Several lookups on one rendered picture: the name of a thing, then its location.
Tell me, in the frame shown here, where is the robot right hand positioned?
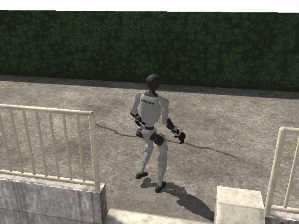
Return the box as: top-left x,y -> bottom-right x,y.
175,132 -> 185,144

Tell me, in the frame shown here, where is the robot left forearm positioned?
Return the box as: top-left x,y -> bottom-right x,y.
130,113 -> 140,121

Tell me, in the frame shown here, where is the right robot upper arm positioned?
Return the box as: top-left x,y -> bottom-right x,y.
159,97 -> 169,125

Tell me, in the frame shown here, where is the robot left hand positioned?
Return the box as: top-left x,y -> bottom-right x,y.
135,117 -> 146,126

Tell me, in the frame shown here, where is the right robot foot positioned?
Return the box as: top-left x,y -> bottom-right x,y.
155,182 -> 166,193

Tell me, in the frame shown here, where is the left robot upper arm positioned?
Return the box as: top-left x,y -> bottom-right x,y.
130,91 -> 144,115

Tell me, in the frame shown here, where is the robot right forearm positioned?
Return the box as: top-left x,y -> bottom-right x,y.
166,118 -> 181,136

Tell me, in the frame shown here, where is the humanoid robot torso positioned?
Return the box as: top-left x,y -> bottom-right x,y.
140,91 -> 161,141

